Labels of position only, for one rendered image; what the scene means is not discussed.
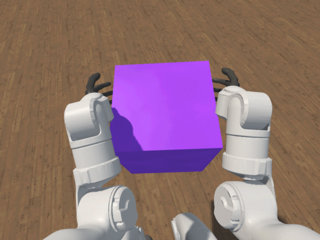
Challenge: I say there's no robot right hand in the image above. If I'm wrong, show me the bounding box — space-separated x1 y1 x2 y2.
212 67 240 101

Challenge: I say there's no robot left thigh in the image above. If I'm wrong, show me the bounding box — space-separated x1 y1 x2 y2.
121 226 145 240

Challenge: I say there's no right robot upper arm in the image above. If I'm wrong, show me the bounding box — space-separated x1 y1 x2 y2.
214 181 320 240

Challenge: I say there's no left robot upper arm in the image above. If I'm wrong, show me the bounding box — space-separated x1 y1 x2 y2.
43 185 138 240

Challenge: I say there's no carton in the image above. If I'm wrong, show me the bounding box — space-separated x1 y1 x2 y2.
110 61 223 174

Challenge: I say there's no robot thigh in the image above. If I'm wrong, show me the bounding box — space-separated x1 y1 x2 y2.
171 212 218 240
121 226 145 240

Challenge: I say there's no robot right thigh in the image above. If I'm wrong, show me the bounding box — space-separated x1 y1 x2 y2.
171 212 218 240

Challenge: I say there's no right robot forearm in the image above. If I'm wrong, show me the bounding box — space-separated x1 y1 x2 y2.
215 85 278 209

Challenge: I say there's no robot left hand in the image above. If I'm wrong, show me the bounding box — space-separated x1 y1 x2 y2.
85 72 113 105

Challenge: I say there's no left robot forearm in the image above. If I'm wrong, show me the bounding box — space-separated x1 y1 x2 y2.
64 92 122 222

